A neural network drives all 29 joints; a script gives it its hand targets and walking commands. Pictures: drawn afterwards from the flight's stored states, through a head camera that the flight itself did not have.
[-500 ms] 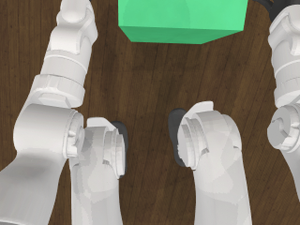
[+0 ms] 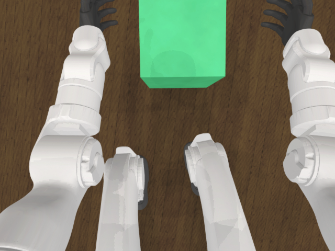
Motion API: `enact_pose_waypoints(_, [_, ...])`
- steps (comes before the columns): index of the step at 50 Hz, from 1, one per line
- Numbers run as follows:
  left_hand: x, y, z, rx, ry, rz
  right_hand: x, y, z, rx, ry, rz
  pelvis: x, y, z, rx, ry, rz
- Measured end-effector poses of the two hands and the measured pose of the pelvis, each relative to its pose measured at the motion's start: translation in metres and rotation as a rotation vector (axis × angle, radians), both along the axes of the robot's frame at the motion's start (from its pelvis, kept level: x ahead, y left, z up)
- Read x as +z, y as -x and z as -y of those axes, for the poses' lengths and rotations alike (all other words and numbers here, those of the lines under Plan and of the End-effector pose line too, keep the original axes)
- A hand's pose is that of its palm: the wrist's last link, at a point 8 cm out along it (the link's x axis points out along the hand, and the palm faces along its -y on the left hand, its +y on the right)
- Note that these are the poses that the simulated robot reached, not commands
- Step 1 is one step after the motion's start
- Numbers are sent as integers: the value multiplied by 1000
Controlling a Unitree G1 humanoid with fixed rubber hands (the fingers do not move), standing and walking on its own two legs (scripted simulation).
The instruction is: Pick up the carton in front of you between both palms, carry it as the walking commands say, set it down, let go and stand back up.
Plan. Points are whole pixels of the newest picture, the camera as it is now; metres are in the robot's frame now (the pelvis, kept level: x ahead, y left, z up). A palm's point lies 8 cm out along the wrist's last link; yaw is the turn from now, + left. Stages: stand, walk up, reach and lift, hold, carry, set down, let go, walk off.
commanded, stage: set down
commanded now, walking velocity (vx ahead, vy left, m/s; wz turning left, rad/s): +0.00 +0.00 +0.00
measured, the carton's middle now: (179, 50) +0.55 -0.11 -0.35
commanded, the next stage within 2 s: let go in 0.50 s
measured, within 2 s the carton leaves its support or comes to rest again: neither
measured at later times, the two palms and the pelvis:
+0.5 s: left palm out of the picture +0.55 +0.08 +0.04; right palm out of the picture +0.48 -0.32 +0.05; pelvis +0.02 +0.00 +0.14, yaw -2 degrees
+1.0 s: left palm out of the picture +0.44 +0.13 +0.15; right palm out of the picture +0.38 -0.30 +0.15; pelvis +0.09 -0.02 +0.25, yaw -3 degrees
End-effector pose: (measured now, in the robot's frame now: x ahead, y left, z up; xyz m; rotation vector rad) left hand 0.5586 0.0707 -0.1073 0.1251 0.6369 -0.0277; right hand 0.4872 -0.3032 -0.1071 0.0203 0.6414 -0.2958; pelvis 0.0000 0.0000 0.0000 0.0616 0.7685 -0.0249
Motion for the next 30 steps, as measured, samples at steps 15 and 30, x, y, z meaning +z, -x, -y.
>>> enact_pose_waypoints(15, [89, 7, -3, -6, 2, 0, 97, 6, 16, -2, 1, 1, 83, -16, -1, -8, 17, -33])
enact_pose_waypoints(30, [168, 18, -12, 2, -19, -15, 173, 8, 11, 37, 18, -15, 163, -29, 4, -18, 18, 3])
